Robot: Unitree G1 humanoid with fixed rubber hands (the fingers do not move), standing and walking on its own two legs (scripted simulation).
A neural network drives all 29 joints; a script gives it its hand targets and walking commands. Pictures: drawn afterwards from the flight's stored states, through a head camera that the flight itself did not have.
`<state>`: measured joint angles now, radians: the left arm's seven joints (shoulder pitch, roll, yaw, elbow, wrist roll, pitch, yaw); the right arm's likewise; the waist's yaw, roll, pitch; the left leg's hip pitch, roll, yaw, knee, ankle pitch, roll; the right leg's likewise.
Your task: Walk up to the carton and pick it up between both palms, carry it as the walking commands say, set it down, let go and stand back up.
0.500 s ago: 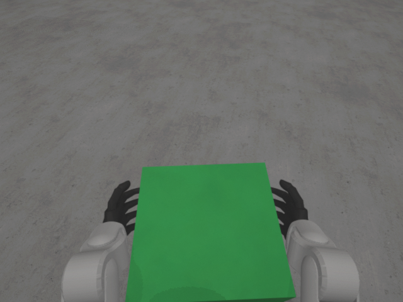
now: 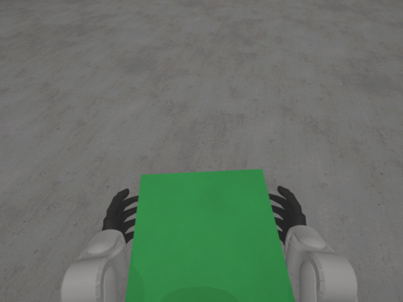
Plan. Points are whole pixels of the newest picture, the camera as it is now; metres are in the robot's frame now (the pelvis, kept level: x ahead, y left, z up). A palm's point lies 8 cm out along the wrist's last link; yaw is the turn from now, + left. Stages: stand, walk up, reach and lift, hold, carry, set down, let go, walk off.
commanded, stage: carry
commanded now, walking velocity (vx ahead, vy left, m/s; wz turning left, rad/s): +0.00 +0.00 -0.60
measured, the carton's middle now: (205, 253) +0.23 +0.00 +0.02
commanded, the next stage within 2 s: none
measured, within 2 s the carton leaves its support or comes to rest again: neither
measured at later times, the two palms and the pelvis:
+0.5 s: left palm (71, 222) +0.26 +0.23 +0.09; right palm (241, 267) +0.18 -0.05 +0.08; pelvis -0.01 +0.15 -0.01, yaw -14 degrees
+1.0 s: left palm (71, 233) +0.24 +0.23 +0.08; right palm out of the picture +0.08 -0.02 +0.09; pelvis -0.04 +0.22 +0.00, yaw -31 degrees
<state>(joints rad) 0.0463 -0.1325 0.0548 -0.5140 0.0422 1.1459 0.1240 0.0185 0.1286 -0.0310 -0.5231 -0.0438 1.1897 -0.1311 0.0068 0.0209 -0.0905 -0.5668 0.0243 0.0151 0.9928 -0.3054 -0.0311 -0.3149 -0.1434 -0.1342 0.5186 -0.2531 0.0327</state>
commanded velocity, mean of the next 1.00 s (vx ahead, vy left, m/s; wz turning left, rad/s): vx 0.00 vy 0.00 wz -0.60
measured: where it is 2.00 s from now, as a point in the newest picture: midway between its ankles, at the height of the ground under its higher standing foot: outside the picture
